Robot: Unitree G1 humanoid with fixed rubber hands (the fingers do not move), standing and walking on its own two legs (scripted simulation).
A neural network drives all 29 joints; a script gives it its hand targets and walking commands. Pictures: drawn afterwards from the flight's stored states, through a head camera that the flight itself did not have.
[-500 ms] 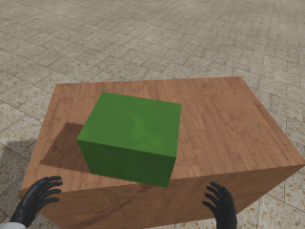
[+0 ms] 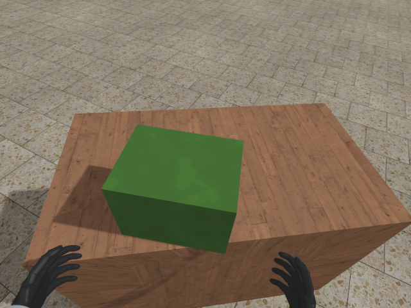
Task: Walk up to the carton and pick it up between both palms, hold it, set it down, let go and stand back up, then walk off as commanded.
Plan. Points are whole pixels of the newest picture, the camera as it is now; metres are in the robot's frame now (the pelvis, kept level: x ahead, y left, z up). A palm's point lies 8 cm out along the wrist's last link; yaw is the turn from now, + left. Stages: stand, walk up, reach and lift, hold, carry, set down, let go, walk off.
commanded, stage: set down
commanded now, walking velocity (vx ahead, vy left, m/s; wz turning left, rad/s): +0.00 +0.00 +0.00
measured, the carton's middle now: (180, 188) +0.40 +0.03 -0.01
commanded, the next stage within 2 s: let go in 0.92 s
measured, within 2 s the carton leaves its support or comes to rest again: neither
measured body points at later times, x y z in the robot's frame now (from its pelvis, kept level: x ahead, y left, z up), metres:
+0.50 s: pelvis +0.00 +0.00 +0.00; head +0.01 +0.00 +0.45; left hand +0.19 +0.27 -0.04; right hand +0.16 -0.20 -0.05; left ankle -0.01 +0.13 -0.75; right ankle -0.02 -0.12 -0.75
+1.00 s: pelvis +0.00 -0.01 +0.00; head +0.01 +0.00 +0.45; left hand +0.18 +0.25 -0.06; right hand +0.16 -0.22 -0.08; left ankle -0.01 +0.13 -0.75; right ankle -0.02 -0.12 -0.75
